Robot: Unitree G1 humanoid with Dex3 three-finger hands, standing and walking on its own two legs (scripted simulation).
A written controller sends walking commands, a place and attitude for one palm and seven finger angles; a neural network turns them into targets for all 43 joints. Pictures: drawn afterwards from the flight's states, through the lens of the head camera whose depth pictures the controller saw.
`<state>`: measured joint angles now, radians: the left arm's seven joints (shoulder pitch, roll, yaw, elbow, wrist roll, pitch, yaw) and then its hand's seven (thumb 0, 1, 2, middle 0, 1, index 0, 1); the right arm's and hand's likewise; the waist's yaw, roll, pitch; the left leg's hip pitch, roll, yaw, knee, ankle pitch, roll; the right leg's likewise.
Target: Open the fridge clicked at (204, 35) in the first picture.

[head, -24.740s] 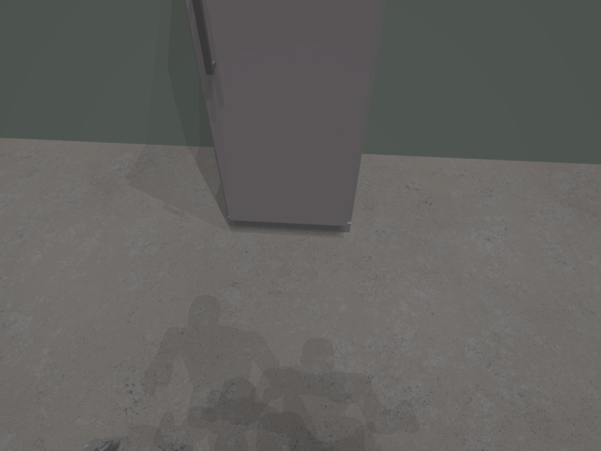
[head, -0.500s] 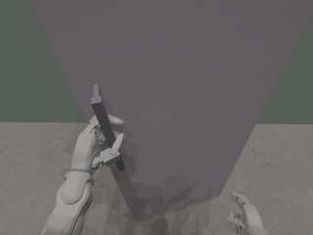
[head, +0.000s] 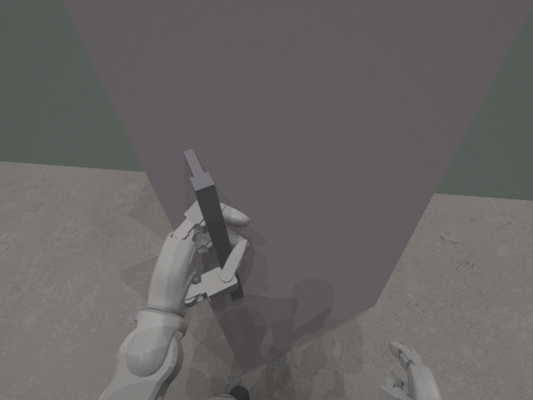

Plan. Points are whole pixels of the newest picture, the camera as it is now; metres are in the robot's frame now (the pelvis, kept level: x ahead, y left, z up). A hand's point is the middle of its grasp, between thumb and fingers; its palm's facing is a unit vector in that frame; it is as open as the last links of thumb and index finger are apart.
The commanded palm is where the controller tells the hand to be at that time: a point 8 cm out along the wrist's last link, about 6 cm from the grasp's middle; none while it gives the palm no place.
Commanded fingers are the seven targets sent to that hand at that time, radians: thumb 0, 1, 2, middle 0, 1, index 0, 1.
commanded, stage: walk backward, drawing the door open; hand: left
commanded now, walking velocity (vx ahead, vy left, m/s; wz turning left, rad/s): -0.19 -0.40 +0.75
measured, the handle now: (218, 238) +0.29 +0.06 +0.13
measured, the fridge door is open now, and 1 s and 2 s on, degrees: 33 43 61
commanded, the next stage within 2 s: stop walking and hold the door back in 1.46 s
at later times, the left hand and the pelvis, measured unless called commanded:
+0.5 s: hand (263, 301) +0.21 +0.01 +0.13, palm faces +0.19 -0.97 -0.17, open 6.3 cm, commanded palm +0.17 +0.04 +0.14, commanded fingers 0.00 0.90 0.90 -0.45 -1.40 -0.45 -1.40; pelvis -0.03 -0.15 -0.02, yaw +22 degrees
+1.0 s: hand (293, 305) +0.20 -0.03 +0.14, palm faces +0.73 -0.64 -0.22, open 6.1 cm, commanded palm +0.14 -0.02 +0.14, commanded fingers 0.00 0.90 0.90 -0.45 -1.40 -0.45 -1.40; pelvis +0.06 -0.34 +0.00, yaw +45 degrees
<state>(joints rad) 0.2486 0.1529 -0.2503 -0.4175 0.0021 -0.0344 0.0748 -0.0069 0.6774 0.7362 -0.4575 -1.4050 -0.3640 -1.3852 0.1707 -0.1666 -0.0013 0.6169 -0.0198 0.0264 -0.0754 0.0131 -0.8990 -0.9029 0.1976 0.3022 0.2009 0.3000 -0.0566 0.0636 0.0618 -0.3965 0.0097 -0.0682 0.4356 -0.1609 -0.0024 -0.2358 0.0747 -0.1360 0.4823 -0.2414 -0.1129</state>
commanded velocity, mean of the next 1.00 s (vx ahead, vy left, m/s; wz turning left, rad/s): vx -0.16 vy -0.36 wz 0.72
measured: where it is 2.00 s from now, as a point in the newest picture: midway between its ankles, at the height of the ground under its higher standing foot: outside the picture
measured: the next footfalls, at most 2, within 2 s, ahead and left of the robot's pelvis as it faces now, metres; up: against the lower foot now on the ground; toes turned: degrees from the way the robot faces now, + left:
left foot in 0.26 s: +0.10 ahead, +0.10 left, -0.01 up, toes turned +7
right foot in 0.42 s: +0.04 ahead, -0.27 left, -0.01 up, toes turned +18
